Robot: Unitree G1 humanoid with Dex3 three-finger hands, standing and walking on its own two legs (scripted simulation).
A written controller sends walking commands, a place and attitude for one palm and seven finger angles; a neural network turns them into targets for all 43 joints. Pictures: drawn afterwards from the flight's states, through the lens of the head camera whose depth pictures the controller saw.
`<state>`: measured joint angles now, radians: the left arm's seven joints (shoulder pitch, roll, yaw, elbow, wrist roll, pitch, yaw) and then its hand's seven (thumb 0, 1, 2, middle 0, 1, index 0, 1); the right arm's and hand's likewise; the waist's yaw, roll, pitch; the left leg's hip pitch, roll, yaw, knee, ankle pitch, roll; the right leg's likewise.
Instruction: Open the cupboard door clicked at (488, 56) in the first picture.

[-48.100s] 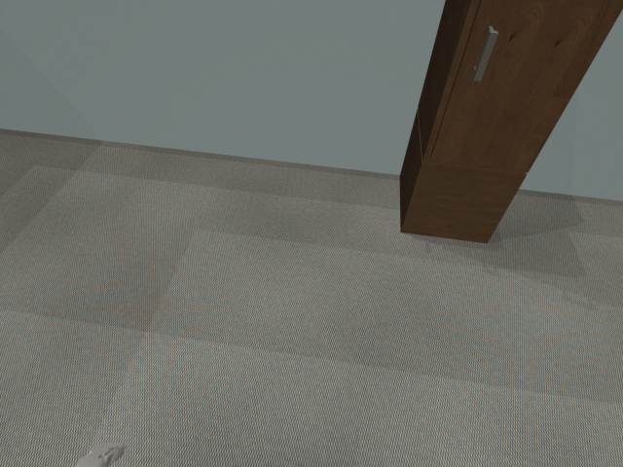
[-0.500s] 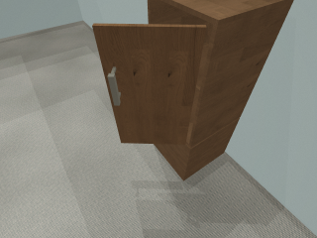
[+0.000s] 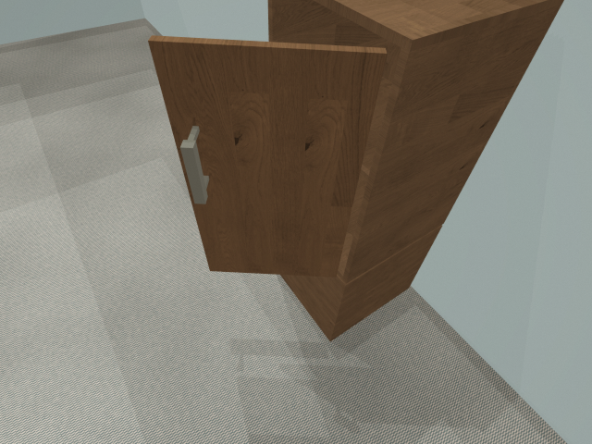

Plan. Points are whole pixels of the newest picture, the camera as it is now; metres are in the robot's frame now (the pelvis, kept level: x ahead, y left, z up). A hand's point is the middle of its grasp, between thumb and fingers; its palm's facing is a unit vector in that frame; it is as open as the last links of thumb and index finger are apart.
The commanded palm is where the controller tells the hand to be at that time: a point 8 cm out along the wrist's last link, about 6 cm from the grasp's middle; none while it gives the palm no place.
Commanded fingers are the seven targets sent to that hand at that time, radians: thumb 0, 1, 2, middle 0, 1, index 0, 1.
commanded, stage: come to a stop and stand still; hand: left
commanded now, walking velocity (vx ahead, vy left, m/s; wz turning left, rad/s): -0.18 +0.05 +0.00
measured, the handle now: (197, 166) +0.54 +0.22 +0.05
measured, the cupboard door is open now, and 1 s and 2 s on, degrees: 54 54 54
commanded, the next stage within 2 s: none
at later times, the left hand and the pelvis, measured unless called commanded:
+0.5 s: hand out of the picture +0.03 +0.21 -0.17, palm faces +0.04 -0.97 -0.23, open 7.4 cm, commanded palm none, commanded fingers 0.00 0.90 0.90 -0.20 -0.30 -0.20 -0.30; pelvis -0.04 +0.02 -0.01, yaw +0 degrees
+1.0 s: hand out of the picture -0.17 +0.20 -0.17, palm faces +0.07 -0.98 -0.18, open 7.4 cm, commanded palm none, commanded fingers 0.00 0.90 0.90 -0.20 -0.30 -0.20 -0.30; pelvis -0.11 +0.03 +0.00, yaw +2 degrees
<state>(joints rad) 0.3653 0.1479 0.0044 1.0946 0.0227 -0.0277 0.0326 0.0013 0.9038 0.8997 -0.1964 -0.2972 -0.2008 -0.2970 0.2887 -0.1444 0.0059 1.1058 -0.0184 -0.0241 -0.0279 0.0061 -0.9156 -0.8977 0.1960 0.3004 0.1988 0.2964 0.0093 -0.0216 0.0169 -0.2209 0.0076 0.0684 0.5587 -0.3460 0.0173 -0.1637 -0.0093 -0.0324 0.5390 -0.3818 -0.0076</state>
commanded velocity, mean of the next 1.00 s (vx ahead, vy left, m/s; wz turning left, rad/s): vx -0.02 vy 0.00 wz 0.00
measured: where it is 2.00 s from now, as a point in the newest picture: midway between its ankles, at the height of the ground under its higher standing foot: outside the picture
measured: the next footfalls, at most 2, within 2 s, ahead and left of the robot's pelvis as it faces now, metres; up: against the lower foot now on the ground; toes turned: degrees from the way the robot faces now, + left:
right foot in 1.66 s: -0.16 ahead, -0.07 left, +0.00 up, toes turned -1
left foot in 1.92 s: -0.21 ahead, +0.14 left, +0.00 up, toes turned +6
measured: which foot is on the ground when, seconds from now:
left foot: down 0.00-1.00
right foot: down 0.00-1.00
